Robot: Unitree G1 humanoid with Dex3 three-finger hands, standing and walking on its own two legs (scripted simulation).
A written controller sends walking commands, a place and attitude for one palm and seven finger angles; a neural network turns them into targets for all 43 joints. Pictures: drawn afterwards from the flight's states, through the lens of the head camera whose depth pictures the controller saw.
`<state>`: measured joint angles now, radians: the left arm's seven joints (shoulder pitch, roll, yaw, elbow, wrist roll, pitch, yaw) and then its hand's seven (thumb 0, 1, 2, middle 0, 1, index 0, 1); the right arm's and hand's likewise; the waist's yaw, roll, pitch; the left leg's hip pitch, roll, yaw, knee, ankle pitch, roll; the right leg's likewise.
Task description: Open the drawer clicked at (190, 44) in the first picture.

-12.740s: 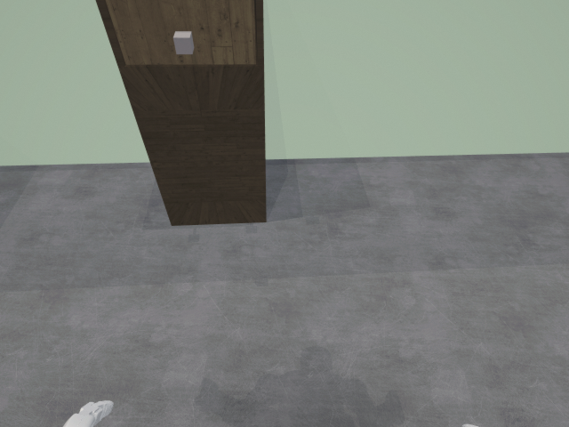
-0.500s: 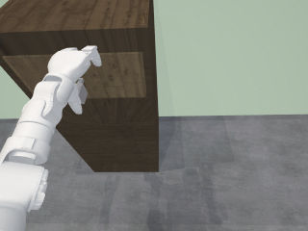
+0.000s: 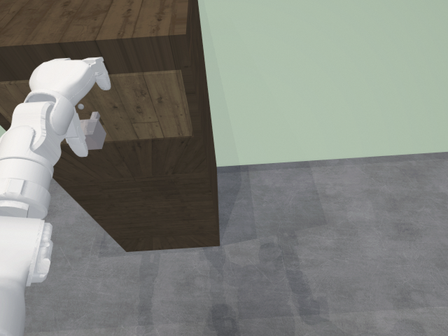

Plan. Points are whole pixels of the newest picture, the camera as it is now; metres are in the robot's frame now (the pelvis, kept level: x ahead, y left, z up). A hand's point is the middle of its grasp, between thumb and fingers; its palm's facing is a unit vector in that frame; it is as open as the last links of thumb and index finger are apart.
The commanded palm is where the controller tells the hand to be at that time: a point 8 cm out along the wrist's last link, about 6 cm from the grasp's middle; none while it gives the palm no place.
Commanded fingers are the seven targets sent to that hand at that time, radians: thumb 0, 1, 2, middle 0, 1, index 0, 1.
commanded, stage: move the hooked fingers above the handle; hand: left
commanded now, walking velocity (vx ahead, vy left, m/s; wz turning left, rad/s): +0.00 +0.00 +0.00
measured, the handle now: (91, 127) +0.51 +0.27 +0.08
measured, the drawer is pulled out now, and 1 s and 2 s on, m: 0.00 0.00 0.00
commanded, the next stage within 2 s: none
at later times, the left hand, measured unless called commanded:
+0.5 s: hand (79, 106) +0.48 +0.24 +0.16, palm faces +0.00 +0.00 -1.00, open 13.5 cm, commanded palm +0.48 +0.29 +0.19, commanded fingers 0.00 -0.50 0.30 -0.30 -1.20 -0.30 -1.20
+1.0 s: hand (79, 107) +0.48 +0.25 +0.16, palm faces +0.04 -0.01 -1.00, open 13.5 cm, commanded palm +0.48 +0.29 +0.19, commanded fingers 0.00 -0.50 0.30 -0.30 -1.20 -0.30 -1.20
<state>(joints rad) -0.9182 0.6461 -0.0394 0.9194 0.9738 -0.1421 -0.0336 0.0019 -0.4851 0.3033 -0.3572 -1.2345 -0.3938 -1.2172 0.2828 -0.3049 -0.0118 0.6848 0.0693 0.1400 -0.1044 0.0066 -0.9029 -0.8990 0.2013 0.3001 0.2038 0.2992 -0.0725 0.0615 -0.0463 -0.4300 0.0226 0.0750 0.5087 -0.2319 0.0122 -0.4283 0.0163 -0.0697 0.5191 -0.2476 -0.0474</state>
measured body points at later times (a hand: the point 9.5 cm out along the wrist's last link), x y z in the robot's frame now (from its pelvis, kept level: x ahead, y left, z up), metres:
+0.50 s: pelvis -0.01 +0.01 -0.01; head +0.04 -0.01 +0.44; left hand +0.47 +0.24 +0.21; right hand +0.04 -0.26 -0.14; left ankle +0.01 +0.12 -0.73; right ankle +0.00 -0.09 -0.73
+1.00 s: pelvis -0.02 +0.03 -0.01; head +0.04 +0.01 +0.44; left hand +0.47 +0.24 +0.21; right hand +0.03 -0.25 -0.14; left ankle +0.01 +0.12 -0.73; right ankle +0.00 -0.09 -0.73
